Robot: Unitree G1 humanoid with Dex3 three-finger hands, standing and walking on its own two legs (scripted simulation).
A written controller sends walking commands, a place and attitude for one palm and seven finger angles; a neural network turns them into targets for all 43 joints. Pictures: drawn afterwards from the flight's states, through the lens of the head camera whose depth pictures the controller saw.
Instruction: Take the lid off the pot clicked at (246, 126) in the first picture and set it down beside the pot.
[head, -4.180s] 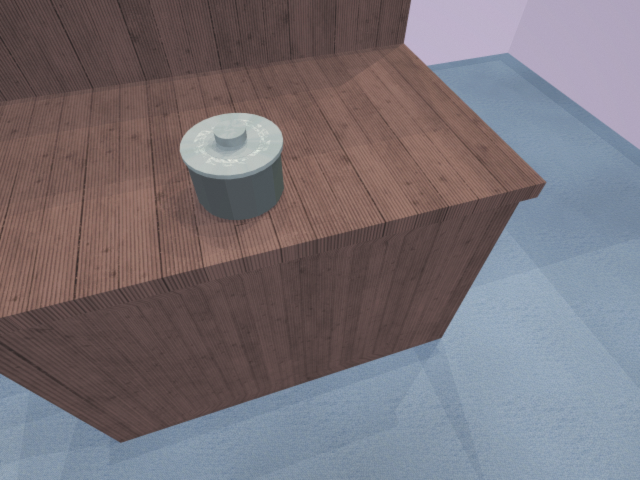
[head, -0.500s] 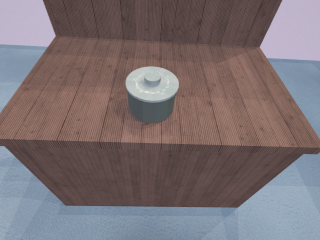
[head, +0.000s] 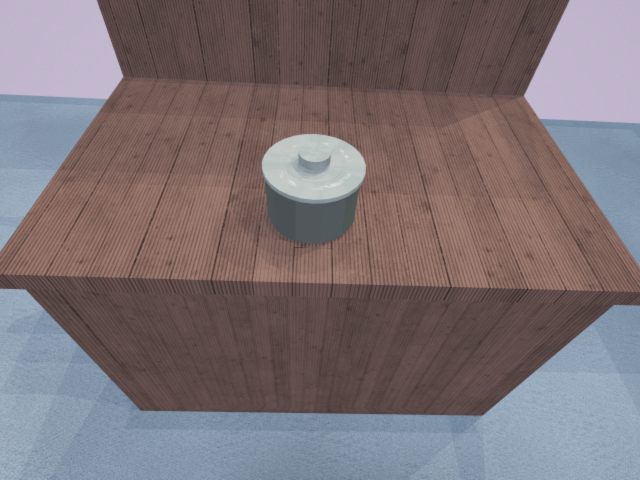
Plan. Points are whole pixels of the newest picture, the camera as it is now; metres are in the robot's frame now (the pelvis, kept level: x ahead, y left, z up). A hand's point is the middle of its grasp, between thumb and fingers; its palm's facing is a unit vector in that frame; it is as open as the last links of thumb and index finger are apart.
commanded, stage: look again from close up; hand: left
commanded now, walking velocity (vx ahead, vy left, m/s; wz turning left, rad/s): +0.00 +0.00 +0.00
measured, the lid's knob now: (314, 156) +0.56 +0.06 +0.10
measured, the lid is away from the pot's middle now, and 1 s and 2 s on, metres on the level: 0.00 0.00 0.00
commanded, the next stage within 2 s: shuffle to correct the standing spot in 0.08 s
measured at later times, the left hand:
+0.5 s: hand out of the picture -0.07 +0.14 -0.17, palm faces +0.10 -0.98 -0.14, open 7.4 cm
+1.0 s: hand out of the picture +0.01 +0.11 -0.17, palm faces +0.10 -0.98 -0.18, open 7.4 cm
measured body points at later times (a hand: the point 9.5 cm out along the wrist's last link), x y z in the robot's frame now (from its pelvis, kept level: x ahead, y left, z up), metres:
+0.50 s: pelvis +0.00 -0.02 +0.00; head +0.01 -0.01 +0.45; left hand -0.08 +0.19 -0.16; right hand -0.01 -0.23 -0.15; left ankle +0.09 +0.05 -0.73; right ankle -0.03 -0.16 -0.73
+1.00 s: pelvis +0.03 -0.06 +0.01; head +0.04 -0.05 +0.46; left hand +0.01 +0.16 -0.15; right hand +0.03 -0.29 -0.15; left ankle +0.02 +0.04 -0.67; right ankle -0.02 -0.15 -0.74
